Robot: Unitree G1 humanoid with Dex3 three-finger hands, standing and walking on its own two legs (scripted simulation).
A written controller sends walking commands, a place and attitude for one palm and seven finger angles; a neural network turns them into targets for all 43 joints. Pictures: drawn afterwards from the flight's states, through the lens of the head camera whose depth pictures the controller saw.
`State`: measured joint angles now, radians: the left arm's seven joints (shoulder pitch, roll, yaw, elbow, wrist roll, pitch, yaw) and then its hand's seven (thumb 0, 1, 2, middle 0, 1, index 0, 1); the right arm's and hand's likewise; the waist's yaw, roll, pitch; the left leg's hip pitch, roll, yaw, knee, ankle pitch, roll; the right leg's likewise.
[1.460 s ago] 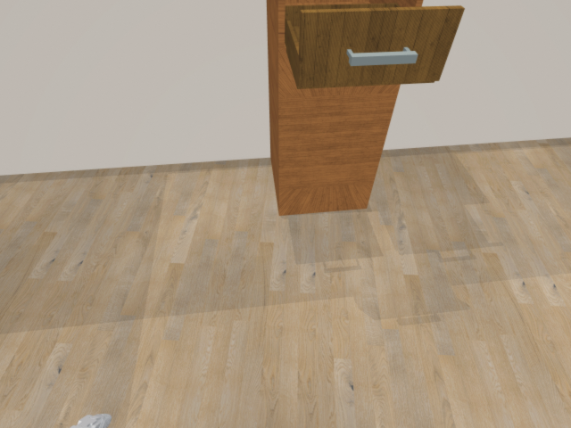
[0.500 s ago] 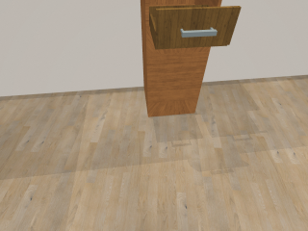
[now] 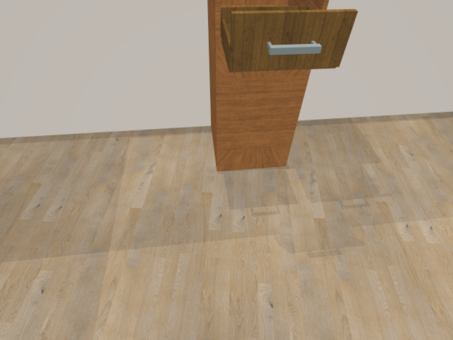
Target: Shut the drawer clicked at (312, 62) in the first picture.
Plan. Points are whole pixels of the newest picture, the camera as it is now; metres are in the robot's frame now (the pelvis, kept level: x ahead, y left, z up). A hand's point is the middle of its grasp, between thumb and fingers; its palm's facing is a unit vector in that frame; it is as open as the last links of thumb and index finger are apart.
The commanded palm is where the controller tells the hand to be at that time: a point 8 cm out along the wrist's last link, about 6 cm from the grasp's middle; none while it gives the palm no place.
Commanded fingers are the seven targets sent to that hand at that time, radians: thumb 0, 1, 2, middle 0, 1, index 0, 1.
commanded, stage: walk to a spot facing it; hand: left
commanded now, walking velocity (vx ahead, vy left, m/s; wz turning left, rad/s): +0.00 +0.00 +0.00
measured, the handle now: (293, 46) +0.93 -0.15 +0.11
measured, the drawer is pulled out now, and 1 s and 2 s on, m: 0.27 0.27 0.27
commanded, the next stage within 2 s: none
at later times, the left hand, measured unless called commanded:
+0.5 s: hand out of the picture +0.05 +0.19 -0.19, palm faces -0.13 -0.95 -0.27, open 7.4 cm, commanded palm none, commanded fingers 0.00 0.90 0.90 -0.20 -0.30 -0.20 -0.30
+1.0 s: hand out of the picture +0.11 +0.24 -0.18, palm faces -0.33 -0.92 -0.23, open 7.4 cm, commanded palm none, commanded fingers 0.00 0.90 0.90 -0.20 -0.30 -0.20 -0.30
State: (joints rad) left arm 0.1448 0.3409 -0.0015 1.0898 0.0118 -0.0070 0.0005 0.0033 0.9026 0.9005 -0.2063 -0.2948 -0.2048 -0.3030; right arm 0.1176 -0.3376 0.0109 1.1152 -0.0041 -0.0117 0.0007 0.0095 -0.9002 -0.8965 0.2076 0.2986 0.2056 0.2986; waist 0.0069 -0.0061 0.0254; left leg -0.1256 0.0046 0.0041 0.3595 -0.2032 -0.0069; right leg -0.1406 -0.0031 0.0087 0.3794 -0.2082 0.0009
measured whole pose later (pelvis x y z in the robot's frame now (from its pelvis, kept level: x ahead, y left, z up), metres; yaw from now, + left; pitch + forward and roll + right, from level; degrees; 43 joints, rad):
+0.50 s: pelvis -0.02 -0.01 -0.03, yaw -10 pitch -2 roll +1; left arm 0.25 0.23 0.04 0.94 0.03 0.05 -0.01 0.00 0.90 0.90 -0.20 -0.29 -0.20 -0.30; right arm 0.16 -0.24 -0.04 0.97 -0.01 0.04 -0.01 0.01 -0.90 -0.90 0.21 0.30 0.21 0.30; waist 0.03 0.02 0.09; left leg -0.31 0.09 0.12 0.79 -0.43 -0.03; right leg -0.36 0.04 0.02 0.73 -0.35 -0.04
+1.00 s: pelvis -0.04 +0.06 -0.01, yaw -25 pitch -1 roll -1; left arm 0.23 0.30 0.11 0.91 0.03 0.08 -0.02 0.00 0.91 0.90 -0.20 -0.29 -0.20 -0.30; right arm 0.20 -0.19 -0.02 0.90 -0.02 0.00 -0.03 0.01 -0.90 -0.90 0.21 0.30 0.20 0.30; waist 0.03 -0.07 0.03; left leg -0.20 0.03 0.07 0.51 -0.30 0.03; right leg -0.56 0.06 0.07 1.08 -0.37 0.06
